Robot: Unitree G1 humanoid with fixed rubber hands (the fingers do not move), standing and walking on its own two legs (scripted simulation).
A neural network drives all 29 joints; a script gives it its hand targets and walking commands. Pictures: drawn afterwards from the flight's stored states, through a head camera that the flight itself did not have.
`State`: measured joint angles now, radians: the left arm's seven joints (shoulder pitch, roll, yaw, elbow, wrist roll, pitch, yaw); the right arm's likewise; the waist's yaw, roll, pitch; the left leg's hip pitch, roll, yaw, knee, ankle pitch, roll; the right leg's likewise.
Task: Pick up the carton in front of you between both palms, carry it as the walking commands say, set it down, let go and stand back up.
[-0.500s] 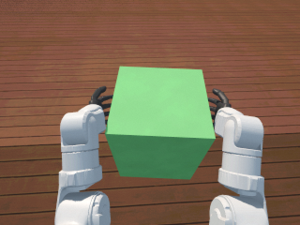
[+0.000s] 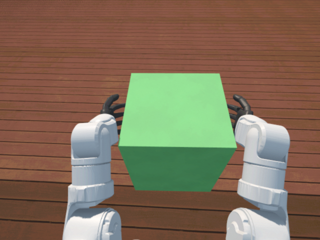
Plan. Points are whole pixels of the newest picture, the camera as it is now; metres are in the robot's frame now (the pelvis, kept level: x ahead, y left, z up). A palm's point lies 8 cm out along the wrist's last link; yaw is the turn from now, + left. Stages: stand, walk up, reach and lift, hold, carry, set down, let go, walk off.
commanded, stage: carry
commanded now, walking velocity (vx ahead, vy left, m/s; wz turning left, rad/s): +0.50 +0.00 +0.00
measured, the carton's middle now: (173, 136) +0.37 +0.01 +0.07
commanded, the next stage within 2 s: none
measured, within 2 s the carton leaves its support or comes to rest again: neither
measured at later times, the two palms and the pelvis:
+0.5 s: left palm (131, 51) +0.65 +0.17 +0.15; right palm (226, 57) +0.62 -0.13 +0.16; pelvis +0.30 +0.04 +0.03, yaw -2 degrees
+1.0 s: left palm (147, 13) +0.90 +0.15 +0.18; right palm (222, 15) +0.91 -0.15 +0.17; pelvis +0.60 -0.01 +0.06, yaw +1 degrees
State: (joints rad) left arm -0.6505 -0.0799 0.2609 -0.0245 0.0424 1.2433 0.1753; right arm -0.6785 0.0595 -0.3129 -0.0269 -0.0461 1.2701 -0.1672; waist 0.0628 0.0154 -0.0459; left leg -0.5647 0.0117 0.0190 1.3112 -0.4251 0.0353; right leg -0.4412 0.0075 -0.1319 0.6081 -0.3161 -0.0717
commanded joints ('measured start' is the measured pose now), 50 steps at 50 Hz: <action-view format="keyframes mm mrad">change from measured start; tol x32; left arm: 1 -842 -933 -687 -196 -406 -35 -133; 50 -245 -984 -747 -185 -296 -5 -199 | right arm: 1 -680 882 632 -88 250 -37 92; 50 -196 981 783 -165 235 -27 168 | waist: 1 -14 -115 -451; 13 -49 -179 -346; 17 -149 291 -561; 50 -41 -141 -301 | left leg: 1 -258 48 -27 -18 51 2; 14 282 -99 241 -760 227 33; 17 847 355 -712 -982 166 254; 37 477 149 133 -653 759 17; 41 -217 2 -35 80 -50 1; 50 -70 92 58 -552 225 -73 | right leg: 1 533 -278 419 -220 190 -146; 14 407 -175 33 51 827 -21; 17 -263 68 107 723 -174 74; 19 -361 -22 166 829 -138 41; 37 300 42 -102 -101 148 9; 40 676 -378 736 -309 11 -206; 50 404 -270 172 -424 204 -83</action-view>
